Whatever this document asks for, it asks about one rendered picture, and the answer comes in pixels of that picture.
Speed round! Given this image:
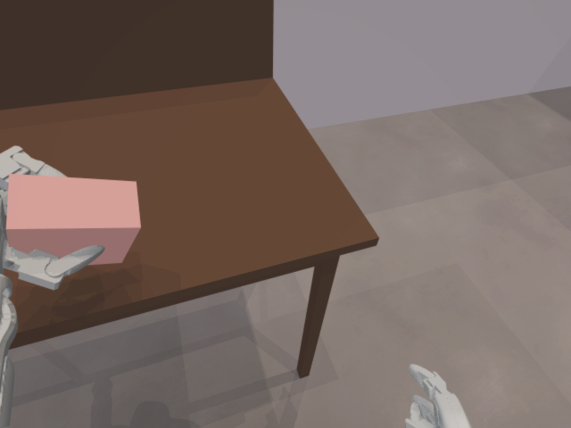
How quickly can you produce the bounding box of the robot right hand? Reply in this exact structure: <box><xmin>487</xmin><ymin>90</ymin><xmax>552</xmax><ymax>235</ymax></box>
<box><xmin>405</xmin><ymin>364</ymin><xmax>472</xmax><ymax>428</ymax></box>

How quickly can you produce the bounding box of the table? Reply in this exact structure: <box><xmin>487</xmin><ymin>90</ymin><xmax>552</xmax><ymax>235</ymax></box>
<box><xmin>0</xmin><ymin>0</ymin><xmax>379</xmax><ymax>379</ymax></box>

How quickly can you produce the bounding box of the robot left forearm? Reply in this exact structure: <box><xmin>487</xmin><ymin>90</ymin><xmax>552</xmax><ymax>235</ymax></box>
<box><xmin>0</xmin><ymin>274</ymin><xmax>18</xmax><ymax>428</ymax></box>

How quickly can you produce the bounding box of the sponge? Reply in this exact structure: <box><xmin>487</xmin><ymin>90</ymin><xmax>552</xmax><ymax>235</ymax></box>
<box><xmin>6</xmin><ymin>174</ymin><xmax>141</xmax><ymax>265</ymax></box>

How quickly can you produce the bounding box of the robot left hand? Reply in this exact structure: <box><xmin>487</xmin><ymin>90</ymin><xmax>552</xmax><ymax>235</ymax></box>
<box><xmin>0</xmin><ymin>146</ymin><xmax>105</xmax><ymax>290</ymax></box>

